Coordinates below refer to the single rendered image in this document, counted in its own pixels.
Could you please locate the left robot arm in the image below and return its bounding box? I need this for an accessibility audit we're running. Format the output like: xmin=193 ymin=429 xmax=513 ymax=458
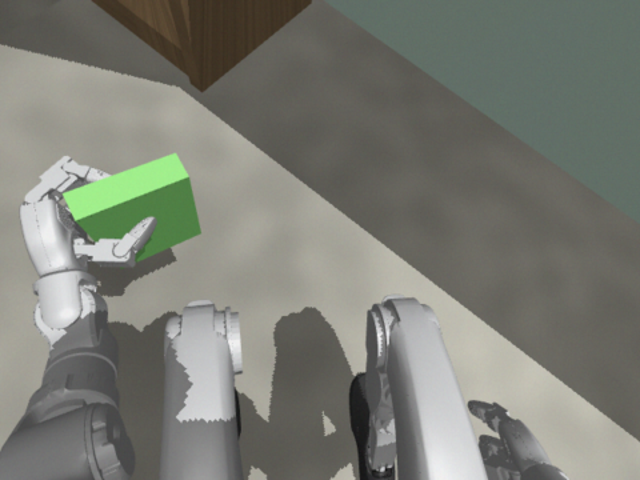
xmin=0 ymin=269 xmax=135 ymax=480

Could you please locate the right robot hand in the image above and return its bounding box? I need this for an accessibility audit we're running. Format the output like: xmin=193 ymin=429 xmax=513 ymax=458
xmin=468 ymin=400 xmax=552 ymax=480

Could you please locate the right robot arm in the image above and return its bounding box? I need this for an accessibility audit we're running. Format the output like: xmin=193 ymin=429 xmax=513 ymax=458
xmin=520 ymin=464 xmax=570 ymax=480

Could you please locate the right robot foot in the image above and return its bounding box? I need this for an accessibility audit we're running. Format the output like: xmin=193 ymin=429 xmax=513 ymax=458
xmin=349 ymin=373 xmax=395 ymax=480

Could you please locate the carton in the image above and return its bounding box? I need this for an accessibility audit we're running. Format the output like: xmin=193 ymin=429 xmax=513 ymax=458
xmin=62 ymin=153 xmax=201 ymax=269

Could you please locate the bookshelf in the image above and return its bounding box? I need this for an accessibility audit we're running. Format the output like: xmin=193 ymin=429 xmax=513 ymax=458
xmin=91 ymin=0 xmax=312 ymax=93

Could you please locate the left robot hand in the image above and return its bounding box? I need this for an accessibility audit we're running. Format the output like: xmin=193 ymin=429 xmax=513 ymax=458
xmin=19 ymin=156 xmax=157 ymax=278

